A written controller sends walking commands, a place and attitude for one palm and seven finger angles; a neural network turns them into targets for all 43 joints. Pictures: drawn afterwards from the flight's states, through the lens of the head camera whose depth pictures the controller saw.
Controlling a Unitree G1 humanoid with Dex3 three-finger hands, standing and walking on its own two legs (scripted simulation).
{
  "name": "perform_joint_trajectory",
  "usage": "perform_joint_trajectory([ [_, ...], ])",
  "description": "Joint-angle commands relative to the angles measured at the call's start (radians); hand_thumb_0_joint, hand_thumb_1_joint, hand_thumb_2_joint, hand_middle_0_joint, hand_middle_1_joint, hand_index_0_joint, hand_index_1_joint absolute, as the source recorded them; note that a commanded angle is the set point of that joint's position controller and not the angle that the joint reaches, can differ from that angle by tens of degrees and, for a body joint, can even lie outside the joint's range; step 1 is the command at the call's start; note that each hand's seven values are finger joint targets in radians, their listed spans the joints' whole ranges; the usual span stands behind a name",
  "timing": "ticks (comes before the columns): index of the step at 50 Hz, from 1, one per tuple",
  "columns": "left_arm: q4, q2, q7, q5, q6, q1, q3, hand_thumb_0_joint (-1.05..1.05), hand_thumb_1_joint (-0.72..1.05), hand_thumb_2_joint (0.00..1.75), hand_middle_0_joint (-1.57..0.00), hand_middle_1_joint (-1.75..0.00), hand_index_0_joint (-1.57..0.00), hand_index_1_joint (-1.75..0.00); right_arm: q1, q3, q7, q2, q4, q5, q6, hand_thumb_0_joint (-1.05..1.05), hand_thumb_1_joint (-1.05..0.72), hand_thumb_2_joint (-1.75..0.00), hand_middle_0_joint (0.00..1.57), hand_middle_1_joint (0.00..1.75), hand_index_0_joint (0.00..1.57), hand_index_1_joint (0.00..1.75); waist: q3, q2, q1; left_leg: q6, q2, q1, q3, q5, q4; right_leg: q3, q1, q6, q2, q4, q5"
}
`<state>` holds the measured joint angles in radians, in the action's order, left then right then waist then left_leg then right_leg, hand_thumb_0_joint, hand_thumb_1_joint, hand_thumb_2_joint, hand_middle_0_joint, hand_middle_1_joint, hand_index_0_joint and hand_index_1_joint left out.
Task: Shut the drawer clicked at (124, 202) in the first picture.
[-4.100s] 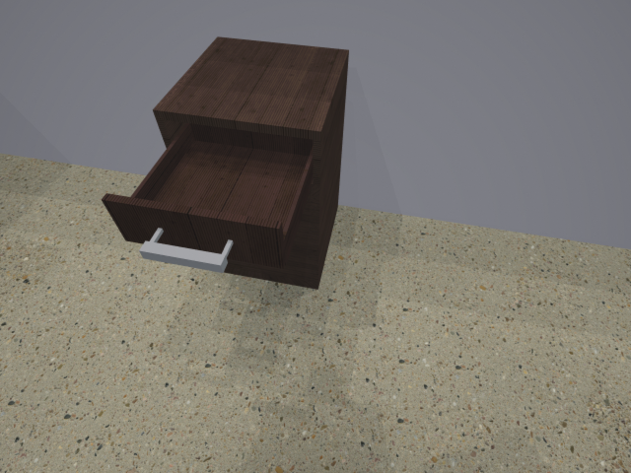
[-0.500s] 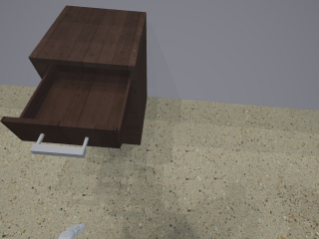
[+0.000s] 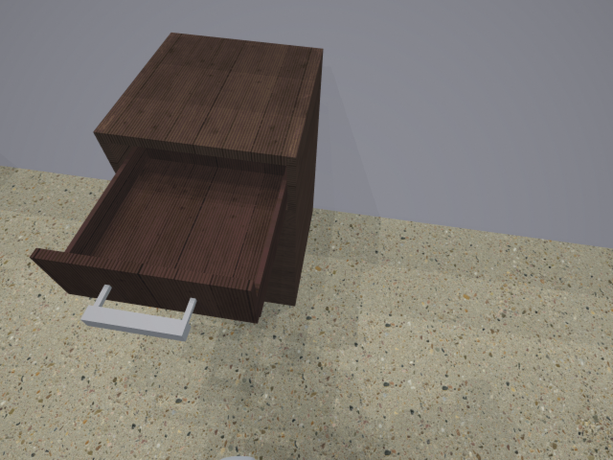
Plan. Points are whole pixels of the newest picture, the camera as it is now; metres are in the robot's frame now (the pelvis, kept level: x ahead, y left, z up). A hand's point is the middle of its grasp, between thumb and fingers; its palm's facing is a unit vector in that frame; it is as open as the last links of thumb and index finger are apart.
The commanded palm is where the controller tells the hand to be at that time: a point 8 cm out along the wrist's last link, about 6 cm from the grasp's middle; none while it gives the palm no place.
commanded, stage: come to a stop and stand still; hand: left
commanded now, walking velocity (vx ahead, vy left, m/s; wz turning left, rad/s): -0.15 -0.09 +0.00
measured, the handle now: (142, 310) +0.35 +0.32 -0.15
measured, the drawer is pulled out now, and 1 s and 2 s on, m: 0.30 0.30 0.30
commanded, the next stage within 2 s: look again from close up in 1.48 s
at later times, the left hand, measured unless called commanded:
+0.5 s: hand out of the picture +0.08 +0.17 -0.17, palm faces +0.04 -0.97 -0.22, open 7.4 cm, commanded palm none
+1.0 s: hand out of the picture -0.02 +0.23 -0.18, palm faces +0.04 -0.98 -0.19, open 7.4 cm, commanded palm none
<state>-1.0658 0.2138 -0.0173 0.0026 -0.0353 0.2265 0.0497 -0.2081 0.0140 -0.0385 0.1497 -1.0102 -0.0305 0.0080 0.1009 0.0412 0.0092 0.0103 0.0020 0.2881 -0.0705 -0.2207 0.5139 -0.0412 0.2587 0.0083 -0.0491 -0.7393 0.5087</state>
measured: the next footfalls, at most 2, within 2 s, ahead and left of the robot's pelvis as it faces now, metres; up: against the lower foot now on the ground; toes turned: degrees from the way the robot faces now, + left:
right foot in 0.04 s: +0.03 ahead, -0.10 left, +0.00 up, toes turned -1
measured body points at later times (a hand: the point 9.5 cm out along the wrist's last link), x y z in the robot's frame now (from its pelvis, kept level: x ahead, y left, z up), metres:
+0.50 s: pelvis +0.01 -0.02 +0.00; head +0.04 -0.02 +0.45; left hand +0.08 +0.22 -0.15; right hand +0.04 -0.26 -0.15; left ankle +0.03 +0.12 -0.73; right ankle -0.01 -0.10 -0.73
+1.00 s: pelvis -0.03 +0.05 +0.00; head -0.04 +0.06 +0.45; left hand -0.02 +0.28 -0.16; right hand +0.02 -0.19 -0.14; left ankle +0.03 +0.12 -0.73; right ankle -0.02 -0.10 -0.73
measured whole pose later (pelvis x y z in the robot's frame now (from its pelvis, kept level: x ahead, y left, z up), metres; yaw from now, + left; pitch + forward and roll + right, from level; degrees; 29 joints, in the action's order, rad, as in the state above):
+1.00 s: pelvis -0.03 +0.05 +0.00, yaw +0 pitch -2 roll -1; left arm -1.00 0.19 -0.03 0.02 -0.03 0.33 0.01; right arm -0.27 0.00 -0.01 0.17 -0.97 -0.02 -0.02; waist 0.00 0.01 0.00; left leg 0.07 -0.03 0.31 -0.04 -0.20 0.53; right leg -0.03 0.23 0.00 -0.04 -0.54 0.31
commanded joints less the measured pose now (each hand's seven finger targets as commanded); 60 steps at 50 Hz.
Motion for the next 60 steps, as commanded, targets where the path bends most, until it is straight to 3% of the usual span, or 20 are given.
perform_joint_trajectory([
  [1, 0.029, 0.069, -0.005, 0.013, 0.020, 0.119, 0.012, 0.00, 0.90, 0.90, -0.20, -0.30, -0.20, -0.30, -0.051, 0.045, -0.015, 0.182, 0.021, 0.022, -0.009, 0.00, -0.90, -0.90, 0.20, 0.30, 0.20, 0.30, -0.150, -0.051, 0.012, 0.083, 0.197, -0.104, 0.163, 0.387, -0.080, 0.050, -0.091, -0.019, 0.001, 0.299, -0.331],
  [4, 0.068, 0.123, -0.002, 0.021, 0.015, 0.028, 0.016, 0.00, 0.90, 0.90, -0.20, -0.30, -0.20, -0.30, -0.053, 0.047, -0.002, 0.135, 0.024, 0.027, -0.025, 0.00, -0.90, -0.90, 0.20, 0.30, 0.20, 0.30, -0.095, 0.021, -0.033, 0.005, 0.070, -0.088, 0.070, 0.062, -0.031, 0.179, 0.002, -0.096, -0.131, 0.366, -0.447],
  [7, 0.073, 0.101, -0.011, 0.017, 0.021, -0.011, 0.018, 0.00, 0.90, 0.90, -0.20, -0.30, -0.20, -0.30, -0.055, 0.050, -0.003, 0.121, 0.005, 0.019, -0.036, 0.00, -0.90, -0.90, 0.20, 0.30, 0.20, 0.30, -0.067, 0.104, -0.043, -0.003, 0.062, -0.126, 0.061, 0.145, 0.028, 0.158, 0.020, -0.106, -0.125, 0.363, -0.583],
  [10, 0.072, 0.087, -0.020, 0.013, 0.024, 0.014, 0.022, 0.00, 0.90, 0.90, -0.20, -0.30, -0.20, -0.30, -0.048, 0.048, -0.006, 0.126, 0.002, 0.016, -0.031, 0.00, -0.90, -0.90, 0.20, 0.30, 0.20, 0.30, -0.103, -0.010, -0.030, 0.001, 0.104, -0.152, 0.082, 0.336, -0.003, 0.113, -0.034, -0.081, -0.085, 0.297, -0.689],
  [14, 0.075, 0.090, -0.023, 0.010, 0.024, 0.022, 0.026, 0.00, 0.90, 0.90, -0.20, -0.30, -0.20, -0.30, -0.029, 0.050, -0.010, 0.155, 0.014, 0.014, -0.032, 0.00, -0.90, -0.90, 0.20, 0.30, 0.20, 0.30, -0.116, -0.085, -0.012, 0.024, 0.150, -0.123, 0.124, 0.413, -0.032, 0.092, -0.083, -0.061, -0.057, 0.271, -0.618],
  [21, 0.080, 0.119, -0.022, 0.012, 0.027, -0.035, 0.027, 0.00, 0.90, 0.90, -0.20, -0.30, -0.20, -0.30, -0.045, 0.046, 0.003, 0.128, 0.009, 0.015, -0.044, 0.00, -0.90, -0.90, 0.20, 0.30, 0.20, 0.30, -0.108, 0.039, -0.019, -0.024, 0.064, -0.101, 0.066, 0.114, 0.028, 0.174, -0.092, -0.115, -0.154, 0.393, -0.585],
  [24, 0.073, 0.100, -0.020, 0.009, 0.028, -0.065, 0.019, 0.00, 0.90, 0.90, -0.20, -0.30, -0.20, -0.30, -0.061, 0.038, 0.005, 0.124, -0.013, 0.013, -0.040, 0.00, -0.90, -0.90, 0.20, 0.30, 0.20, 0.30, -0.067, 0.007, -0.030, -0.016, 0.088, -0.133, 0.094, 0.132, -0.043, 0.134, -0.033, -0.093, -0.112, 0.410, -0.431],
  [28, 0.045, 0.072, -0.016, 0.007, 0.028, -0.038, 0.009, 0.00, 0.90, 0.90, -0.20, -0.30, -0.20, -0.30, -0.043, 0.025, 0.005, 0.134, -0.028, 0.011, -0.022, 0.00, -0.90, -0.90, 0.20, 0.30, 0.20, 0.30, -0.027, -0.072, -0.004, 0.012, 0.131, -0.046, 0.157, 0.099, -0.163, 0.091, -0.094, -0.054, -0.042, 0.400, -0.300],
  [29, 0.042, 0.096, -0.062, 0.009, 0.070, 0.156, -0.005, 0.00, 0.90, 0.90, -0.20, -0.30, -0.20, -0.30, 0.063, 0.033, 0.007, 0.152, 0.062, 0.028, 0.006, 0.00, -0.90, -0.90, 0.20, 0.30, 0.20, 0.30, -0.147, -0.015, 0.068, -0.023, 0.094, -0.062, 0.033, 0.119, 0.170, 0.232, -0.124, 0.017, -0.159, 0.357, -1.030],
  [30, 0.055, 0.134, -0.062, 0.009, 0.084, 0.085, -0.004, 0.00, 0.90, 0.90, -0.20, -0.30, -0.20, -0.30, -0.010, 0.012, 0.013, 0.111, 0.105, 0.031, 0.004, 0.00, -0.90, -0.90, 0.20, 0.30, 0.20, 0.30, -0.191, 0.038, -0.018, -0.022, 0.054, 0.074, 0.041, -0.086, 0.148, 0.226, -0.290, -0.036, -0.235, 0.282, -1.282],
  [31, 0.084, 0.137, -0.057, 0.011, 0.083, 0.081, 0.006, 0.00, 0.90, 0.90, -0.20, -0.30, -0.20, -0.30, -0.051, 0.010, 0.011, 0.077, 0.091, 0.020, 0.000, 0.00, -0.90, -0.90, 0.20, 0.30, 0.20, 0.30, -0.266, 0.074, -0.003, -0.001, 0.034, 0.096, 0.062, -0.158, 0.158, 0.223, -0.364, -0.069, -0.251, 0.230, -1.373],
  [32, 0.102, 0.134, -0.057, 0.017, 0.076, 0.082, 0.006, 0.00, 0.90, 0.90, -0.20, -0.30, -0.20, -0.30, -0.051, 0.014, 0.013, 0.080, 0.096, 0.023, -0.002, 0.00, -0.90, -0.90, 0.20, 0.30, 0.20, 0.30, -0.262, 0.110, -0.005, -0.002, 0.027, 0.120, 0.056, -0.171, 0.144, 0.185, -0.367, -0.120, -0.232, 0.214, -1.346],
  [34, 0.124, 0.125, -0.053, 0.017, 0.066, 0.056, 0.001, 0.00, 0.90, 0.90, -0.20, -0.30, -0.20, -0.30, -0.079, 0.013, 0.013, 0.081, 0.089, 0.026, -0.004, 0.00, -0.90, -0.90, 0.20, 0.30, 0.20, 0.30, -0.223, 0.111, -0.023, -0.005, 0.008, 0.032, 0.041, -0.080, 0.052, 0.138, -0.275, -0.126, -0.171, 0.218, -1.105],
  [35, 0.138, 0.124, -0.048, 0.015, 0.057, 0.028, 0.000, 0.00, 0.90, 0.90, -0.20, -0.30, -0.20, -0.30, -0.116, 0.013, 0.016, 0.088, 0.078, 0.024, -0.001, 0.00, -0.90, -0.90, 0.20, 0.30, 0.20, 0.30, -0.190, 0.043, -0.043, -0.004, 0.012, -0.027, 0.045, 0.054, -0.019, 0.106, -0.209, -0.105, -0.137, 0.199, -0.920],
  [37, 0.135, 0.075, -0.043, 0.006, 0.041, 0.060, -0.010, 0.00, 0.90, 0.90, -0.20, -0.30, -0.20, -0.30, -0.112, 0.015, 0.012, 0.139, 0.072, 0.014, 0.006, 0.00, -0.90, -0.90, 0.20, 0.30, 0.20, 0.30, -0.111, -0.114, -0.018, 0.038, 0.134, -0.070, 0.163, 0.339, -0.030, 0.055, -0.039, -0.049, -0.041, 0.215, -0.450],
  [39, 0.128, 0.051, -0.039, 0.014, 0.029, 0.091, -0.017, 0.00, 0.90, 0.90, -0.20, -0.30, -0.20, -0.30, -0.084, 0.015, 0.012, 0.156, 0.082, 0.010, -0.004, 0.00, -0.90, -0.90, 0.20, 0.30, 0.20, 0.30, 0.012, -0.117, -0.006, 0.065, 0.150, 0.044, 0.206, 0.100, -0.090, 0.045, 0.004, -0.043, -0.002, 0.273, -0.183],
  [42, 0.125, 0.048, -0.026, 0.020, 0.023, 0.105, -0.023, 0.00, 0.90, 0.90, -0.20, -0.30, -0.20, -0.30, -0.077, 0.018, 0.018, 0.160, 0.095, 0.008, -0.006, 0.00, -0.90, -0.90, 0.20, 0.30, 0.20, 0.30, 0.081, -0.134, -0.006, 0.063, 0.136, 0.162, 0.255, -0.284, -0.229, 0.030, 0.000, -0.040, 0.012, 0.258, -0.149],
  [44, 0.119, 0.042, -0.020, 0.021, 0.022, 0.129, -0.024, 0.00, 0.90, 0.90, -0.20, -0.30, -0.20, -0.30, -0.069, 0.021, 0.019, 0.175, 0.102, 0.006, -0.007, 0.00, -0.90, -0.90, 0.20, 0.30, 0.20, 0.30, 0.062, -0.116, -0.002, 0.067, 0.140, 0.180, 0.277, -0.381, -0.273, 0.019, -0.016, -0.037, 0.017, 0.243, -0.151],
  [51, 0.086, 0.023, -0.009, 0.025, 0.027, 0.217, -0.026, 0.00, 0.90, 0.90, -0.20, -0.30, -0.20, -0.30, -0.056, 0.026, 0.020, 0.182, 0.096, 0.008, -0.007, 0.00, -0.90, -0.90, 0.20, 0.30, 0.20, 0.30, -0.056, -0.104, 0.014, 0.080, 0.144, 0.140, 0.288, -0.408, -0.301, 0.008, -0.057, -0.033, 0.016, 0.231, -0.162],
  [60, 0.052, 0.029, -0.016, 0.022, 0.040, 0.241, -0.032, 0.00, 0.90, 0.90, -0.20, -0.30, -0.20, -0.30, -0.117, 0.018, 0.024, 0.138, 0.032, 0.011, -0.016, 0.00, -0.90, -0.90, 0.20, 0.30, 0.20, 0.30, 0.003, -0.037, -0.020, 0.043, 0.079, 0.042, 0.214, -0.310, -0.203, 0.111, 0.122, -0.044, -0.026, 0.380, 0.005],
])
